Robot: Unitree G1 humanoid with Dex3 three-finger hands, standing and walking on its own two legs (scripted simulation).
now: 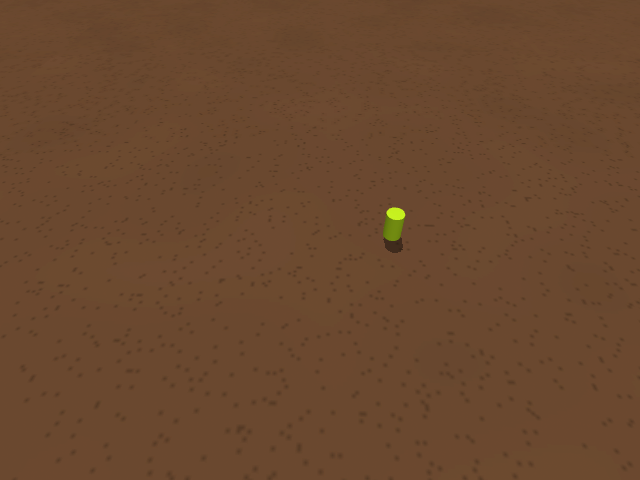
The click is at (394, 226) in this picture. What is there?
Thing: squat round
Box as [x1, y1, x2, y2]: [383, 207, 404, 240]
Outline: 399,208 390,208 387,210 383,235 385,238 389,240 395,240 400,236 404,212
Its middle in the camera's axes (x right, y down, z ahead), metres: +0.33 -0.08 +1.71
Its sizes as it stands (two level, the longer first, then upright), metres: 0.080 0.080 0.129
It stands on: the floor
